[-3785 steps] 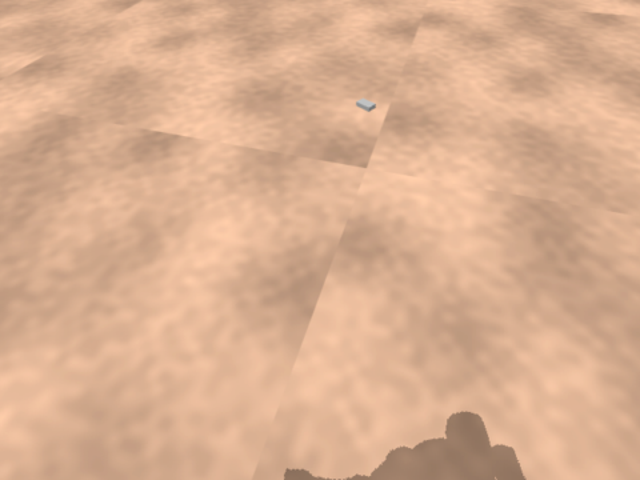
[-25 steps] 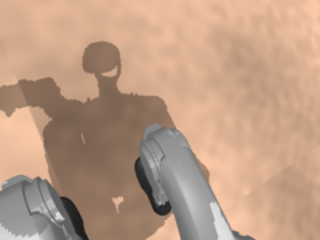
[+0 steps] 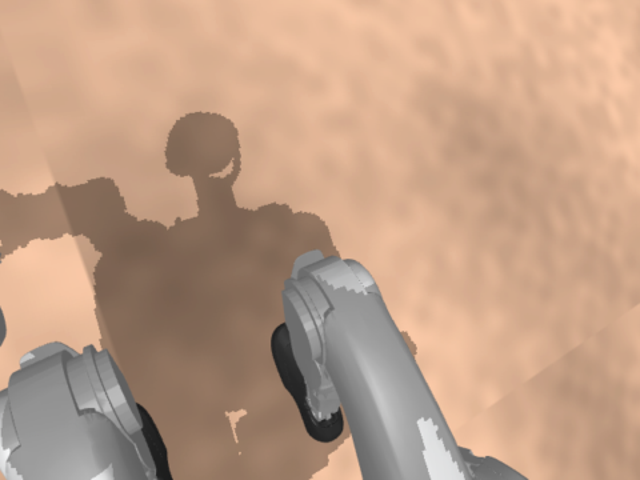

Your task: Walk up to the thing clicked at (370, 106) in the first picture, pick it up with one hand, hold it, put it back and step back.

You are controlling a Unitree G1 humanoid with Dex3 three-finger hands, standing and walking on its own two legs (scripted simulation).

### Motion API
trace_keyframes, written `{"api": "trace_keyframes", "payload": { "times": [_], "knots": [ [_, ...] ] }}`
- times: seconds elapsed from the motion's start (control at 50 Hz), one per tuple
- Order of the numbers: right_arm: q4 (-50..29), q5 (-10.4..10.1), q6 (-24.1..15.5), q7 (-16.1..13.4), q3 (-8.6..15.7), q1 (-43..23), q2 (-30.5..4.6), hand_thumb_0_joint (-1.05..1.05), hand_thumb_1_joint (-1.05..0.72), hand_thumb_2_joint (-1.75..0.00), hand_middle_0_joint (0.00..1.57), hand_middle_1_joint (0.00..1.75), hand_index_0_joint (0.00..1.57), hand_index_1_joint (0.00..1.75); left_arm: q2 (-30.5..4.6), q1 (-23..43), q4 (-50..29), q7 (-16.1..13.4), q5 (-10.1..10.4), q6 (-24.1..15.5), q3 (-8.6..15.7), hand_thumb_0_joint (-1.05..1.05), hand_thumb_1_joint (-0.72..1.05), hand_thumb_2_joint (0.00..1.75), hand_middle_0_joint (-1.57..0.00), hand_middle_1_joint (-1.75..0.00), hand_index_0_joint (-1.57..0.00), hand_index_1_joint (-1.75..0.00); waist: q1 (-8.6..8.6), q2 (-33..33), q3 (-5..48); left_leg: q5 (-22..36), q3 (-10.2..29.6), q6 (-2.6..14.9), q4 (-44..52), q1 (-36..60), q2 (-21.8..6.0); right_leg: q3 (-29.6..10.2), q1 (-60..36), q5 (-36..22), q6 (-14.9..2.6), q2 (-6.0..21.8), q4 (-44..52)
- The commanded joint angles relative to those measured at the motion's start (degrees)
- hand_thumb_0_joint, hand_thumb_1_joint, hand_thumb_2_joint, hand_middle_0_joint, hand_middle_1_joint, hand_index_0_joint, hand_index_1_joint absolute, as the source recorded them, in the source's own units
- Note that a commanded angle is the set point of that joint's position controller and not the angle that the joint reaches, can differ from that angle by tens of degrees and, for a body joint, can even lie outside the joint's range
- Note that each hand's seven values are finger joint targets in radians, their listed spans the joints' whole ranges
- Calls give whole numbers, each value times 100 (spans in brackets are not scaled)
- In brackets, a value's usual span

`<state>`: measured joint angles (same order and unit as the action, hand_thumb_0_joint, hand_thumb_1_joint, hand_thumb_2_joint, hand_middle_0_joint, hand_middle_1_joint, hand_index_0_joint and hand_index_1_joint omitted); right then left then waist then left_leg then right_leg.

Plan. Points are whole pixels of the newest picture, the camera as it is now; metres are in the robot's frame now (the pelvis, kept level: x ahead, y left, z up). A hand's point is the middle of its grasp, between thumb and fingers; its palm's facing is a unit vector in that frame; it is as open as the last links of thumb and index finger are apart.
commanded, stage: withdraw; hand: left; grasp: from above
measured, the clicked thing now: out of the picture +0.46 +0.32 -0.31
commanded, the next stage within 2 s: approach in 0.74 s
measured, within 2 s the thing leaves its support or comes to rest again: neither
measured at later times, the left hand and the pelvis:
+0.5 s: hand out of the picture +0.43 +0.32 -0.06, palm faces -0.10 -0.42 -0.90, open 7.4 cm; pelvis +0.01 -0.01 +0.05, yaw +5 degrees
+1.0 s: hand out of the picture +0.45 +0.32 -0.09, palm faces +0.02 -0.46 -0.89, open 7.4 cm; pelvis +0.01 -0.01 +0.04, yaw +5 degrees
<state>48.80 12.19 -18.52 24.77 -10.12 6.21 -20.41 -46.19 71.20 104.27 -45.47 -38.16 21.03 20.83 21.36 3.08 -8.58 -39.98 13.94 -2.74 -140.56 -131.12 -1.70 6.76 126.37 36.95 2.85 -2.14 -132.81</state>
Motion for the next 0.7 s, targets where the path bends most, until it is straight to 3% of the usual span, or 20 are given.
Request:
{"api": "trace_keyframes", "payload": {
  "times": [0.0,0.02,0.06,0.08,0.1,0.14,0.16,0.18,0.2,0.22,0.26,0.32,0.38,0.4,0.44,0.5,0.56,0.62,0.64,0.68],
  "knots": [
    [301,23,-2,1,402,1541,-1882,0,-90,-90,20,30,20,30,-1539,1824,-882,-464,-200,-54,103,0,51,90,-20,-30,-20,-30,202,-2548,3873,800,-642,287,1451,2877,-81,660,-2192,-1130,-310,-87,1368],
    [252,26,-1,29,417,1503,-1865,0,-90,-90,20,30,20,30,-1534,1823,-1060,-485,-95,-29,211,0,59,90,-20,-30,-20,-30,171,-2727,3971,950,-637,273,1445,3097,-84,681,-2226,-1239,-310,-39,1277],
    [310,55,20,69,478,1551,-1826,0,-90,-90,20,30,20,30,-1592,2096,-1587,-475,-110,47,297,0,75,90,-20,-30,-20,-30,174,-3082,4443,1139,-741,232,1471,3360,-97,640,-2360,-1435,-333,-65,1319],
    [286,-8,52,86,555,1558,-1827,0,-90,-90,20,30,20,30,-1758,2311,-2126,-453,-117,88,425,0,83,90,-20,-30,-20,-30,25,-3360,4854,1296,-779,210,1463,3567,-120,605,-2423,-1586,-345,-50,1323],
    [256,-55,119,116,635,1611,-1786,0,-90,-90,20,30,20,30,-1682,2296,-2426,-404,-88,177,439,0,90,90,-20,-30,-20,-30,-74,-3551,5249,1538,-836,160,1524,3773,-121,577,-2570,-1803,-369,-62,1310],
    [232,-179,256,139,890,1509,-1804,0,-90,-90,20,30,20,30,-1317,2042,-2726,-170,24,404,288,0,90,90,-20,-30,-20,-30,-244,-3674,5411,1626,-970,157,1572,3741,-97,534,-2504,-1915,-378,-61,1316],
    [82,-335,331,140,1071,1605,-1896,0,-90,-90,20,30,20,30,-1247,1847,-3074,-31,34,497,326,0,90,90,-20,-30,-20,-30,-438,-3771,5912,1773,-1031,142,1676,3823,-72,480,-2631,-2022,-408,-79,1373],
    [251,-438,435,151,980,1643,-1616,0,-90,-90,20,30,20,30,-1105,1692,-3075,117,62,619,217,0,90,90,-20,-30,-20,-30,-600,-3725,5841,1822,-1075,147,1705,3696,-57,453,-2552,-2110,-425,-89,1331],
    [109,-550,505,110,1226,1538,-1799,0,-90,-90,20,30,20,30,-800,1460,-3069,258,127,736,96,0,90,90,-20,-30,-20,-30,-627,-3537,5895,1693,-1147,191,1801,3433,-22,405,-2596,-2001,-424,-106,1442],
    [347,-644,592,118,1071,1756,-1461,0,-90,-90,20,30,20,30,-461,1144,-2855,417,105,867,-115,0,90,90,-20,-30,-20,-30,-662,-3252,5705,1723,-1150,200,1842,3337,-22,385,-2477,-2058,-426,-156,1481],
    [309,-774,651,34,1227,1853,-1460,0,-90,-90,20,30,20,30,229,804,-2597,661,184,1032,-464,0,90,90,-20,-30,-20,-30,-537,-2548,5556,1587,-1107,260,2005,3164,-20,338,-2416,-1917,-438,-227,1704],
    [390,-815,700,-111,1323,1988,-1358,0,-90,-90,20,30,20,30,678,817,-2260,863,408,1135,-774,0,90,90,-20,-30,-20,-30,-375,-1625,5085,1153,-1035,376,2284,2775,13,223,-2386,-1502,-393,-221,2010],
    [492,-795,725,-316,1327,1967,-1227,0,-90,-90,20,30,20,30,581,1185,-2017,993,433,1121,-847,0,90,90,-20,-30,-20,-30,-371,-1242,4775,698,-925,398,2466,2746,52,118,-2127,-867,-374,-161,2132],
    [538,-791,718,-398,1334,1920,-1242,0,-90,-90,20,30,20,30,433,1306,-1902,988,371,1074,-842,0,90,90,-20,-30,-20,-30,-440,-1246,4672,550,-920,392,2492,2707,62,96,-2022,-639,-392,-167,2135],
    [571,-729,692,-537,1267,1822,-1159,0,-90,-90,20,30,20,30,237,1707,-1671,941,179,966,-818,0,90,90,-20,-30,-20,-30,-338,-1014,4341,413,-1011,432,2340,2498,92,-40,-1980,-325,-386,-186,2314],
    [567,-577,597,-676,1154,1622,-1107,0,-90,-90,20,30,20,30,7,1695,-1305,873,-121,767,-751,0,90,90,-20,-30,-20,-30,-375,-1029,3986,288,-1128,446,2269,2333,139,-112,-1756,12,-409,-156,2312],
    [505,-464,452,-793,1183,1543,-1234,0,-90,-90,20,30,20,30,-248,1796,-1043,770,-393,634,-587,0,90,90,-20,-30,-20,-30,-352,-1231,4164,266,-1230,440,2232,2474,165,-151,-1788,110,-427,-113,2356],
    [511,-378,325,-852,1190,1576,-1197,0,-90,-90,20,30,20,30,-357,2012,-1026,678,-455,525,-492,0,90,90,-20,-30,-20,-30,-337,-1304,4333,220,-1306,431,2181,2483,163,-191,-1937,281,-414,-115,2449],
    [465,-341,283,-854,1192,1600,-1181,0,-90,-90,20,30,20,30,-192,2001,-901,674,-400,506,-528,0,90,90,-20,-30,-20,-30,-289,-1361,4410,272,-1361,413,2161,2482,152,-230,-2087,231,-405,-114,2464],
    [450,-326,235,-863,1176,1685,-1141,0,-90,-90,20,30,20,30,-344,2150,-1016,605,-352,453,-406,0,90,90,-20,-30,-20,-30,-301,-1351,4611,407,-1336,411,2100,2539,122,-233,-2158,76,-359,-84,2456]
  ]
}}
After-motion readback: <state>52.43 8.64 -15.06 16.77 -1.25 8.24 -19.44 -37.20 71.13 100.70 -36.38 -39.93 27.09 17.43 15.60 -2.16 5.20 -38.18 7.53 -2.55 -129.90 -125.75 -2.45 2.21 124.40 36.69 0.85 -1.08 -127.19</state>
